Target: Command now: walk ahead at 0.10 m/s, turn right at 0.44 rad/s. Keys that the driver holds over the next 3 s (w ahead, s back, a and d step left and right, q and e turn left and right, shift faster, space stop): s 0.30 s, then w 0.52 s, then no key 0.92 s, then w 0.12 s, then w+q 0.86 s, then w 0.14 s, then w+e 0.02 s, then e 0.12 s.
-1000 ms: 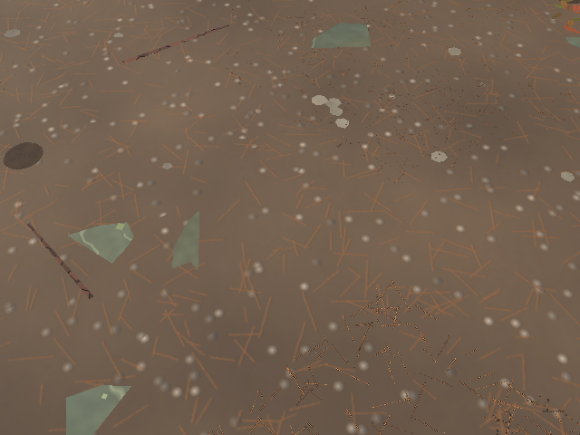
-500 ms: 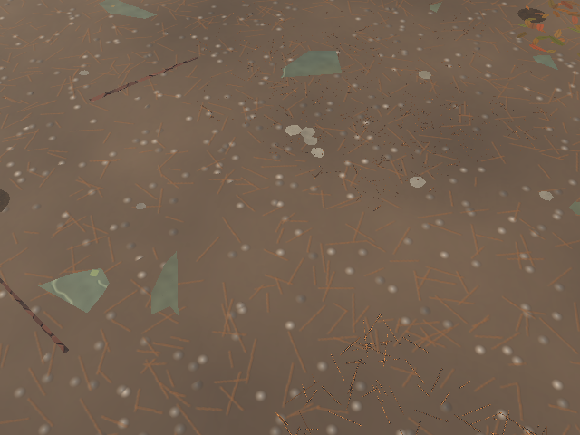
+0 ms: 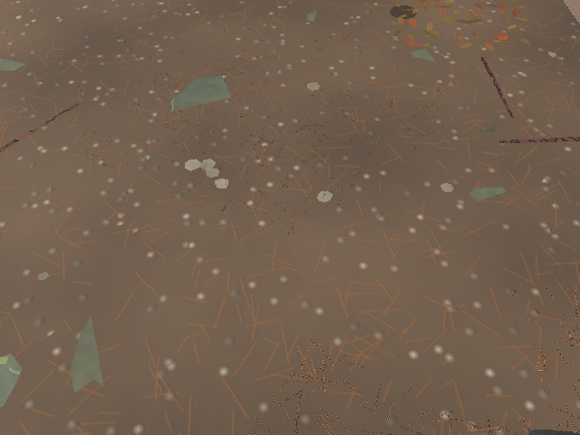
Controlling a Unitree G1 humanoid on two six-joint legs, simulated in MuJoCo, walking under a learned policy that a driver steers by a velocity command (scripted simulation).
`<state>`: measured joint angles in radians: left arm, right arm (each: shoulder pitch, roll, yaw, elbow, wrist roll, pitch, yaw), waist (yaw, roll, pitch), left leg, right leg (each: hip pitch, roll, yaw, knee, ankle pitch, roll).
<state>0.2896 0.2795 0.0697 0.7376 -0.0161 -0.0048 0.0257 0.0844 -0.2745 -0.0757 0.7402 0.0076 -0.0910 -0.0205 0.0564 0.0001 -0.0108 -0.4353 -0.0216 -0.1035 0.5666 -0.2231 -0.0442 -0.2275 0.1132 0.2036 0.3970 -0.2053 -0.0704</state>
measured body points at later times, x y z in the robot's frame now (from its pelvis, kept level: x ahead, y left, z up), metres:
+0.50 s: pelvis +0.01 +0.00 -0.02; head +0.02 -0.01 +0.43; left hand +0.12 +0.26 -0.13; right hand +0.12 -0.27 -0.13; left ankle +0.08 +0.13 -0.74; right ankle -0.06 -0.10 -0.75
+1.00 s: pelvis +0.18 +0.04 -0.02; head +0.23 +0.04 +0.42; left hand +0.18 +0.31 -0.16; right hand +0.38 -0.22 -0.11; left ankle +0.29 +0.13 -0.75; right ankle -0.03 -0.10 -0.68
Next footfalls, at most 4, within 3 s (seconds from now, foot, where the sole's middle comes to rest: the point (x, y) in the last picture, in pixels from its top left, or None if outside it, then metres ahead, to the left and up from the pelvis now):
0.06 left None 0.12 0.13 -0.78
0.48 right None -0.02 -0.10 -0.78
0.92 left None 0.33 0.13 -0.78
1.32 right None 0.33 -0.11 -0.78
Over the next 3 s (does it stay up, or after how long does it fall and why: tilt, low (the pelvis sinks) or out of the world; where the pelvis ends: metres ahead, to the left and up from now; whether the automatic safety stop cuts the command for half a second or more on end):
stays up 0.84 0.09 -0.02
